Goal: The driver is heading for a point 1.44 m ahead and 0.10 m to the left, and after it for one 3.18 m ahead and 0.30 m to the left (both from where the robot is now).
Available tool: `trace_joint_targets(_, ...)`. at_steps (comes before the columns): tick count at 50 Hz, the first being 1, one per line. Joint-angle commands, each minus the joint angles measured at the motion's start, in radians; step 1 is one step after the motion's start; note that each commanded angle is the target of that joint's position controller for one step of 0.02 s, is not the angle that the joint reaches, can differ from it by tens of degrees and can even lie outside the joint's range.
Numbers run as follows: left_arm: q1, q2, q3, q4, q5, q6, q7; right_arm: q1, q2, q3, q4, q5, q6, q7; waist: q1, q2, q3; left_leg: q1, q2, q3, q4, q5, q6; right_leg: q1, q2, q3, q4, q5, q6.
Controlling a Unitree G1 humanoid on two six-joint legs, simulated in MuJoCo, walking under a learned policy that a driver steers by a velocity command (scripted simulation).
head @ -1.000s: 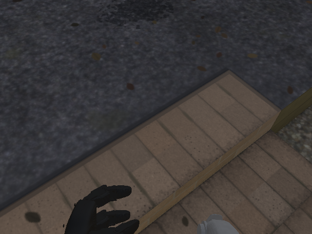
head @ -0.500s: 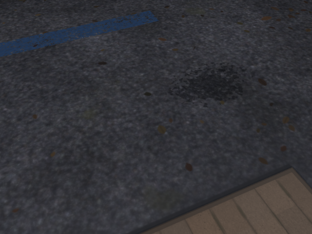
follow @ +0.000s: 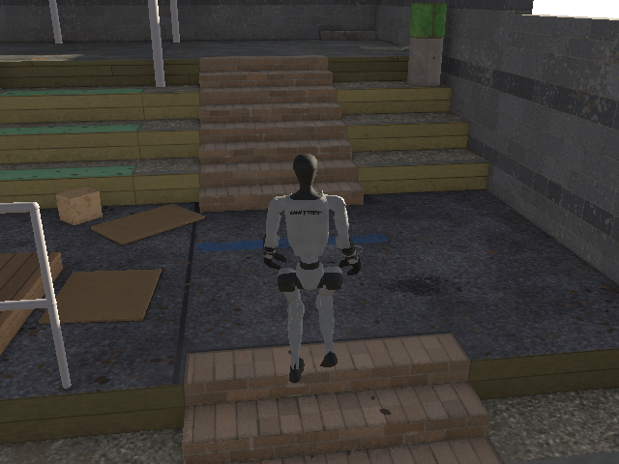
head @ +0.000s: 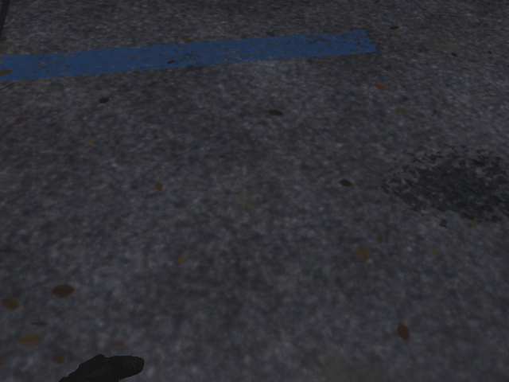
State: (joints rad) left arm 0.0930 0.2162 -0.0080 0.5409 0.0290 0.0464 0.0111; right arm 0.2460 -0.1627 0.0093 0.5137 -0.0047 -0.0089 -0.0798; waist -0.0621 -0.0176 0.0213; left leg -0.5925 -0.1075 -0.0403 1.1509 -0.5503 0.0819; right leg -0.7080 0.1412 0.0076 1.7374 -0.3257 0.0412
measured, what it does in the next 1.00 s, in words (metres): climbs, turning left: right foot, then left foot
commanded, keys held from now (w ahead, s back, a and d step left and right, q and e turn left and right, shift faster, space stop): q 0.36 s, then no key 0.46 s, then w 0.18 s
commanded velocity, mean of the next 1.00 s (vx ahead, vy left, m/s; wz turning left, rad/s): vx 0.03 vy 0.00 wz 0.34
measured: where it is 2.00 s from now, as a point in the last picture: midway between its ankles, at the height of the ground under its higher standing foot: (228, 348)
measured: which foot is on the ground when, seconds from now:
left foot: down 0.00-0.40, up 0.42-0.86, down 0.88-1.00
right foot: up 0.00-0.38, down 0.40-0.88, up 0.90-1.00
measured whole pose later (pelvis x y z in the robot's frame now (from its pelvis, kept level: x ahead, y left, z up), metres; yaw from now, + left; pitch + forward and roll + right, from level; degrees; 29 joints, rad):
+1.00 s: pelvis +0.09 -0.03 +0.06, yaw +18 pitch +1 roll +0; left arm 0.36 0.24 0.04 0.71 -0.03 0.02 0.04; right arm 0.37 -0.15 0.01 0.69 0.00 -0.03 0.01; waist 0.02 -0.06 -0.09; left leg -0.34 -0.01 -0.04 0.72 -0.54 0.01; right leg -0.55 0.01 0.07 1.29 -0.43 -0.02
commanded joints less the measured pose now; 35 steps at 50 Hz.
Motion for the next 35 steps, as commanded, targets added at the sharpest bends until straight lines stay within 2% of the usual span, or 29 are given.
trace_joint_targets(1,-0.016,0.062,0.019,-0.102,-0.003,0.003,0.002,-0.021,-0.141,-0.040,-0.107,-0.002,-0.011,-0.019,0.033,0.052,-0.074,0.173,0.238,-0.563,-0.379,0.450,0.139,-0.107,-0.038,0.087,0.061,0.007,0.025)
trace_joint_targets(3,-0.034,0.055,0.013,-0.130,-0.008,0.012,0.011,-0.023,-0.138,-0.037,-0.120,0.000,-0.006,-0.022,0.027,0.082,-0.084,0.194,0.221,-0.559,-0.388,0.481,0.132,-0.112,-0.053,0.119,0.013,-0.009,0.043)
trace_joint_targets(4,-0.040,0.033,0.007,-0.148,-0.014,0.018,0.020,-0.006,-0.144,-0.039,-0.115,0.001,0.003,-0.017,0.026,0.126,-0.093,0.244,0.212,-0.540,-0.406,0.507,0.130,-0.134,-0.060,0.110,-0.048,-0.071,0.056)
trace_joint_targets(8,-0.084,0.038,0.009,-0.167,-0.019,0.021,0.036,0.032,-0.154,-0.046,-0.112,0.004,0.018,-0.019,-0.006,0.137,-0.106,0.301,0.224,-0.601,-0.407,0.653,0.140,-0.141,-0.065,0.113,-0.142,-0.107,0.093)
trace_joint_targets(14,-0.056,0.041,0.010,-0.160,-0.024,0.015,0.043,0.013,-0.169,-0.049,-0.115,0.022,0.030,-0.024,0.018,0.172,-0.135,0.300,0.214,-0.626,-0.386,0.744,0.109,-0.091,-0.071,0.143,-0.235,-0.114,0.095)
trace_joint_targets(15,-0.066,0.017,-0.008,-0.173,-0.027,0.011,0.046,0.005,-0.158,-0.047,-0.124,0.031,0.038,-0.033,0.027,0.185,-0.133,0.288,0.223,-0.654,-0.414,0.739,0.077,-0.067,-0.103,0.198,-0.414,-0.209,0.079)
trace_joint_targets(16,-0.062,-0.045,-0.032,-0.167,-0.037,0.008,0.045,-0.013,-0.167,-0.046,-0.109,0.033,0.065,-0.030,0.054,0.186,-0.119,0.283,0.168,-0.527,-0.507,0.716,0.037,0.028,-0.074,0.042,-0.742,-0.323,0.070)
trace_joint_targets(17,-0.052,-0.015,-0.017,-0.138,-0.048,0.004,0.036,0.024,-0.184,-0.060,-0.090,0.041,0.081,-0.031,0.026,0.205,-0.127,0.241,0.142,-0.516,-0.523,0.669,0.019,0.173,-0.066,-0.008,-0.896,-0.274,0.076)
trace_joint_targets(18,0.025,0.029,0.015,-0.094,-0.063,0.002,0.030,0.021,-0.201,-0.069,-0.069,0.052,0.081,-0.033,0.054,0.218,-0.148,0.214,0.131,-0.518,-0.491,0.576,0.000,0.308,-0.086,0.005,-1.051,-0.130,0.073)
trace_joint_targets(19,0.104,0.053,0.039,-0.044,-0.073,0.001,0.028,0.012,-0.199,-0.072,-0.046,0.057,0.079,-0.027,0.084,0.193,-0.149,0.172,0.111,-0.461,-0.421,0.393,-0.025,0.449,-0.130,0.026,-1.224,0.086,0.047)
trace_joint_targets(20,0.138,0.067,0.055,-0.001,-0.059,-0.006,0.020,0.022,-0.118,-0.054,-0.022,0.039,0.058,0.010,0.098,0.044,-0.184,-0.039,0.012,-0.268,-0.246,0.083,-0.065,0.721,-0.170,0.111,-1.161,0.178,-0.046)
trace_joint_targets(21,0.136,0.132,0.063,-0.035,-0.023,-0.005,0.033,-0.047,-0.067,-0.033,-0.075,0.051,0.047,0.026,0.098,-0.192,-0.140,-0.256,-0.074,-0.178,-0.019,-0.138,-0.150,0.697,-0.408,0.573,-1.308,0.203,-0.246)
trace_joint_targets(22,0.111,0.134,0.063,-0.066,0.013,-0.014,0.048,-0.037,-0.118,-0.054,-0.063,0.057,0.037,0.033,0.080,-0.196,-0.117,-0.264,-0.001,-0.182,0.239,-0.107,-0.196,0.586,-0.519,0.731,-1.349,0.108,-0.354)
trace_joint_targets(23,0.062,0.076,0.042,-0.081,0.014,-0.017,0.059,-0.054,-0.152,-0.062,-0.042,0.060,0.046,0.031,0.079,-0.138,-0.053,-0.252,0.013,-0.155,0.347,-0.027,-0.210,0.500,-0.477,0.630,-1.354,0.029,-0.342)
trace_joint_targets(24,0.031,0.056,0.028,-0.083,0.008,-0.014,0.069,-0.067,-0.135,-0.055,-0.036,0.050,0.059,0.026,0.060,-0.109,-0.029,-0.244,0.018,-0.136,0.391,0.027,-0.210,0.455,-0.421,0.532,-1.344,-0.026,-0.305)
trace_joint_targets(25,0.019,0.051,0.018,-0.082,-0.006,-0.009,0.078,-0.081,-0.117,-0.046,-0.046,0.037,0.064,0.021,0.058,-0.109,-0.023,-0.252,0.019,-0.128,0.418,0.069,-0.209,0.442,-0.397,0.469,-1.335,-0.007,-0.292)
trace_joint_targets(26,0.028,0.041,0.010,-0.076,-0.010,-0.006,0.085,-0.093,-0.112,-0.040,-0.048,0.032,0.063,0.021,0.060,-0.088,-0.025,-0.237,0.023,-0.123,0.420,0.107,-0.204,0.424,-0.371,0.404,-1.321,0.025,-0.284)
trace_joint_targets(27,0.081,0.041,0.023,-0.056,-0.019,-0.022,0.090,-0.051,-0.144,-0.051,-0.032,0.018,0.059,0.029,0.058,-0.029,-0.043,-0.195,0.021,-0.140,0.429,0.258,-0.190,0.400,-0.333,0.342,-1.270,-0.009,-0.254)
trace_joint_targets(29,0.122,0.031,0.017,-0.035,-0.026,-0.038,0.095,-0.034,-0.126,-0.044,-0.024,0.015,0.055,0.035,0.061,-0.076,-0.059,-0.200,0.008,-0.134,0.418,0.334,-0.191,0.435,-0.333,0.309,-1.270,0.012,-0.279)
trace_joint_targets(32,0.165,0.030,0.021,-0.026,-0.026,-0.042,0.101,-0.056,-0.142,-0.042,-0.037,0.015,0.054,0.036,0.077,-0.124,-0.061,-0.225,0.013,-0.146,0.392,0.323,-0.201,0.491,-0.366,0.346,-1.272,0.021,-0.318)
trace_joint_targets(35,0.187,0.053,0.032,-0.027,-0.029,-0.041,0.108,-0.086,-0.147,-0.039,-0.047,0.017,0.054,0.043,0.090,-0.140,-0.059,-0.244,0.046,-0.151,0.343,0.286,-0.210,0.521,-0.397,0.389,-1.246,0.053,-0.331)
Velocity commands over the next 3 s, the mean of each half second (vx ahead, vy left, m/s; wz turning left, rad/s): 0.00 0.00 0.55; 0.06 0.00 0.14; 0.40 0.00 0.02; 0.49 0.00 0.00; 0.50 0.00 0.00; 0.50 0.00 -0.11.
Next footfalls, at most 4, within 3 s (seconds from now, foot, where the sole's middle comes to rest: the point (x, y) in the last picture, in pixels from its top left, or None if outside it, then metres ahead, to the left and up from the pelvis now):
0.40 right None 0.14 -0.22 -0.69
0.88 left None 0.09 0.09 -0.69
1.38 right None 0.38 -0.12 -0.69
1.90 left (168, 301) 0.70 0.19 -0.69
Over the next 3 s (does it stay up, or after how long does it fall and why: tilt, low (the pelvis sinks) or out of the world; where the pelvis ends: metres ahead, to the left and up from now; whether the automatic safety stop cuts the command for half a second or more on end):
stays up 1.13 0.21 0.07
